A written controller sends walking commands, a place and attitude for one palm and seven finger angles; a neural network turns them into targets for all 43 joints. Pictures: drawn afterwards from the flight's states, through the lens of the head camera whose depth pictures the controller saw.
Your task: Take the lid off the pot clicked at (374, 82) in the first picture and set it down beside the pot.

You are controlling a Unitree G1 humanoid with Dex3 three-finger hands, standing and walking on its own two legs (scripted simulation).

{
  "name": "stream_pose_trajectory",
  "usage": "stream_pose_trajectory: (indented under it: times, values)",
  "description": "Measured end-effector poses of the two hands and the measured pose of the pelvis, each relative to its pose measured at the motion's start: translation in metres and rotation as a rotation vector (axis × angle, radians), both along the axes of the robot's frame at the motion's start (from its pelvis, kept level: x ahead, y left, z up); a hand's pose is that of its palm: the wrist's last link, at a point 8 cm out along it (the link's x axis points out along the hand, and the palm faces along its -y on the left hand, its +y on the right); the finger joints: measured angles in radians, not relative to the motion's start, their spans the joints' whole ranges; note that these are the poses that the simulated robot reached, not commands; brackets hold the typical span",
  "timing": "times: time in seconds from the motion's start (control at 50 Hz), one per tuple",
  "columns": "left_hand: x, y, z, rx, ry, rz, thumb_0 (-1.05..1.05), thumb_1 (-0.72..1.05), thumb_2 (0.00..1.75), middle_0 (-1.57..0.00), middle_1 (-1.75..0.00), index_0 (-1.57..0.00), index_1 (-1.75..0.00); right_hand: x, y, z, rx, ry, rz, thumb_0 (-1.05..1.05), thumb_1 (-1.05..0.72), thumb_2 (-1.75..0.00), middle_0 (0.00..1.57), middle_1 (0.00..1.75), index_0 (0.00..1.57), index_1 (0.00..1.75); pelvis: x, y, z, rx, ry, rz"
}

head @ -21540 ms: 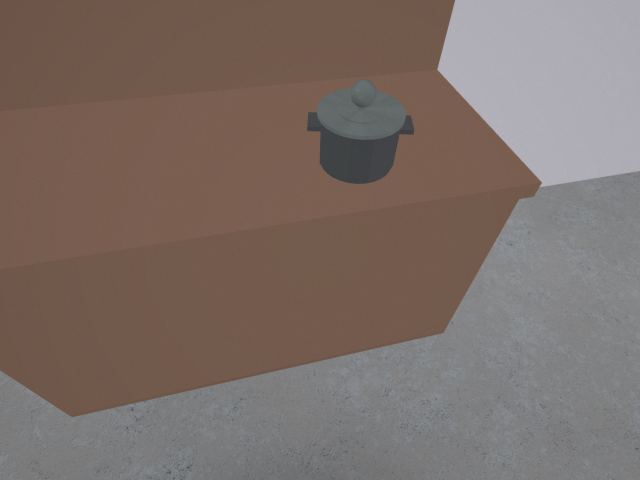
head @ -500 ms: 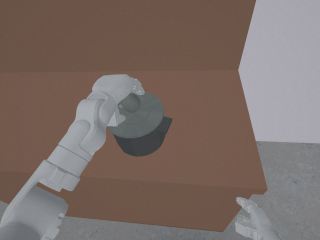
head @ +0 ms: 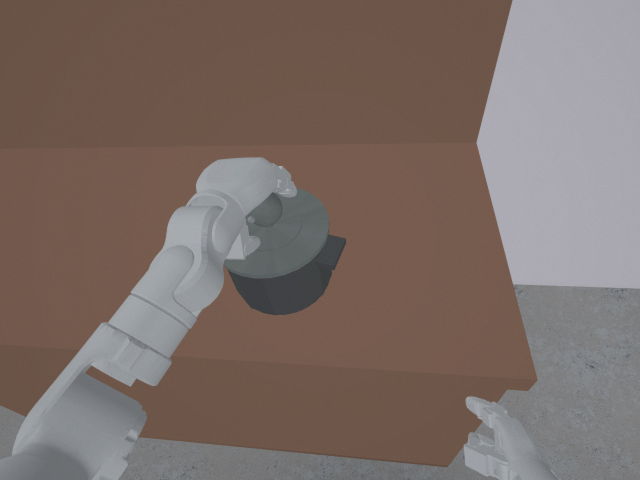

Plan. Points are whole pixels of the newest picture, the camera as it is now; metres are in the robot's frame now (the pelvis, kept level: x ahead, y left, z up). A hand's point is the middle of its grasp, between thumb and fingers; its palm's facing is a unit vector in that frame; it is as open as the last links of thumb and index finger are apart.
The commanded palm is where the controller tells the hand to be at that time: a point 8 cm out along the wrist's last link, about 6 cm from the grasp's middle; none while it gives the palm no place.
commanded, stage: close the fingers and squeeze the knob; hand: left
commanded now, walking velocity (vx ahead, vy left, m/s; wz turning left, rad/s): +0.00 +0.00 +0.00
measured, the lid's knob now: (264, 208) +0.44 +0.10 +0.11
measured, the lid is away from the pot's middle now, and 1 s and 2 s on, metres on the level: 0.00 0.00 0.01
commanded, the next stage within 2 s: lift the lid straight up in 1.64 s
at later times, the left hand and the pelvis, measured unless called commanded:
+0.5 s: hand (253, 221) +0.40 +0.10 +0.13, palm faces -0.20 -0.07 -0.98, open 9.1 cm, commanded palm +0.38 +0.11 +0.19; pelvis +0.00 -0.01 +0.00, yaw +0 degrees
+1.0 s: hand (253, 218) +0.40 +0.11 +0.13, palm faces -0.22 -0.07 -0.97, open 7.7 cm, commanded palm +0.38 +0.12 +0.19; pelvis +0.00 +0.00 +0.00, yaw +0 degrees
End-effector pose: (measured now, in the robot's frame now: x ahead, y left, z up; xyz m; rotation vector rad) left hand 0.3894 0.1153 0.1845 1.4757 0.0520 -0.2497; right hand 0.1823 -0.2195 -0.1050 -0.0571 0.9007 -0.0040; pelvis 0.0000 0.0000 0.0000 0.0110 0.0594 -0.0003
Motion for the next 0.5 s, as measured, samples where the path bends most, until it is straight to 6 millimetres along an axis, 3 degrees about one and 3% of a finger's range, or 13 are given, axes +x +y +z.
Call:
stream_pose_trajectory:
  times: [0.38,0.5]
  values:
    - [-0.0044,-0.0013,0.002,0.003,-0.01,0.007,0.0,-0.22,1.38,-0.87,-0.08,-0.87,-0.08,0.0014,-0.006,0.0022,-0.003,-0.01,-0.004,0.01,-0.91,-0.9,0.2,0.3,0.2,0.3,-0.0024,-0.0049,0.0003,0.001,-0.005,-0.001]
    - [-0.0025,-0.0043,0.0003,0.012,0.005,0.014,0.0,-0.14,1.34,-0.86,-0.2,-0.86,-0.2,0.0016,-0.007,0.0017,-0.007,-0.004,-0.002,0.01,-0.91,-0.9,0.2,0.3,0.2,0.3,-0.0036,-0.0059,0.0004,0.002,-0.004,0.003]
